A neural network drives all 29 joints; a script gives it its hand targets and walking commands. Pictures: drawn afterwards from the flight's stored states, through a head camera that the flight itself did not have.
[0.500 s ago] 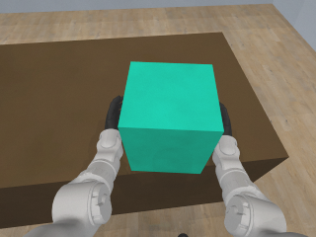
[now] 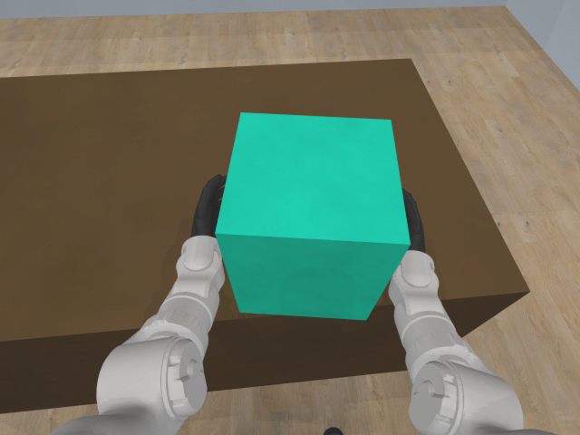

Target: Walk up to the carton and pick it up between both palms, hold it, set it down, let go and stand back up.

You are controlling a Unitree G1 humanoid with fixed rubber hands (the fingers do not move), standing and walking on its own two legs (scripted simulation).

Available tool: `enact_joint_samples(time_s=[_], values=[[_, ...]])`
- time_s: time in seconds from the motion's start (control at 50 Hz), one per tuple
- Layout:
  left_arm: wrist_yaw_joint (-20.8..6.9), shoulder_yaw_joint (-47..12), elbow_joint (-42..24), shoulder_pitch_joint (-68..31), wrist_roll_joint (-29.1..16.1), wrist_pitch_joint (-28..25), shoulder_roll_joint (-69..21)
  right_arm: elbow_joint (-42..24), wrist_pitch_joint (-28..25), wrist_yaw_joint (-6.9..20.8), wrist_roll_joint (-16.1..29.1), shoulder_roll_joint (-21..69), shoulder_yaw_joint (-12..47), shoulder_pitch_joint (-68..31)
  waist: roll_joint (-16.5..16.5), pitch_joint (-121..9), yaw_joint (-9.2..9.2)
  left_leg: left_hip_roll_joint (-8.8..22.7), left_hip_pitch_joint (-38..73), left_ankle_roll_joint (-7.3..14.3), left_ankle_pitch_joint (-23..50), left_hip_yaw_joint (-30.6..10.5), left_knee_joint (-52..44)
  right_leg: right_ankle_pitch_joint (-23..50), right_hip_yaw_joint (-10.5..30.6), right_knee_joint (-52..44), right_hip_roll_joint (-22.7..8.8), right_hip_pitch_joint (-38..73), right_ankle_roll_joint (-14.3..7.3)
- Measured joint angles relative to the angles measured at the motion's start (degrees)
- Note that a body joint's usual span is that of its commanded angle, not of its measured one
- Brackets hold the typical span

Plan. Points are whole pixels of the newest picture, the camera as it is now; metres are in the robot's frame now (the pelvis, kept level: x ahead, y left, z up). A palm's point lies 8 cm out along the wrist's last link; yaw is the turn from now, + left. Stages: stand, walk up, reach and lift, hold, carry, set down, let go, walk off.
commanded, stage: reach and lift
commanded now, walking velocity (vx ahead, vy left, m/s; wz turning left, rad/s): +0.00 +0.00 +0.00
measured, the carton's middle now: (308, 224) +0.40 -0.05 +0.02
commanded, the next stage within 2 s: none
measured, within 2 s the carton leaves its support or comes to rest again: leaves its support in 0.36 s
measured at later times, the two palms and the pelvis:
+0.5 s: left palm (204, 229) +0.39 +0.11 +0.04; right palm (412, 239) +0.35 -0.19 +0.03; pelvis -0.01 +0.00 +0.00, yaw +1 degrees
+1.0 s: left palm (200, 213) +0.39 +0.10 +0.08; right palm (420, 228) +0.35 -0.19 +0.06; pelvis -0.02 +0.00 +0.00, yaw -1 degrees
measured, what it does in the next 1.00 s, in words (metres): stands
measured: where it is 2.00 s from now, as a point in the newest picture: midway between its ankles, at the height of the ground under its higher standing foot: outside the picture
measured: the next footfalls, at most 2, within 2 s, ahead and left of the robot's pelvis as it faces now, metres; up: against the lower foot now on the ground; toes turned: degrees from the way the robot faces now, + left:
none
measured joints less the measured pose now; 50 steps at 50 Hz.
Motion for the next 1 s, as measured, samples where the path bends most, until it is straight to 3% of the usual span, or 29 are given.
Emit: enact_joint_samples(time_s=[0.18,0.54,0.84,1.0], values=[[0.0,-1.7,-1.2,1.0,-1.1,0.4,0.0,-0.2,-0.6,-1.2,0.6,-0.4,2.4,1.2,-0.2,-1.7,-0.15,0.0,-1.6,-0.2,0.4,-0.6,-0.2,0.3,-0.6,-0.5,0.0,-1.2,-0.2],[1.3,-7.3,-2.1,1.5,-6.0,0.5,0.4,1.3,-2.1,-2.7,6.1,-2.9,8.6,1.6,-1.4,-5.3,-0.55,-0.3,-3.5,-0.1,0.6,-0.9,1.0,0.8,-0.9,0.0,-0.4,-2.7,0.0],[1.2,-3.4,-0.8,-4.6,-2.2,3.5,0.3,4.8,-2.3,-2.4,4.9,-4.0,4.8,-3.3,-2.4,-3.5,1.07,-0.3,1.7,0.3,1.6,1.1,-1.2,2.1,1.1,-1.7,-0.2,1.6,0.1],[1.3,-5.0,-5.0,-1.4,-3.5,7.4,0.1,3.3,0.9,-2.6,8.7,-4.1,9.2,-1.7,-2.0,-2.6,1.89,0.2,3.4,-0.1,1.7,1.2,-1.9,2.6,1.2,-2.8,0.4,3.5,-0.2]])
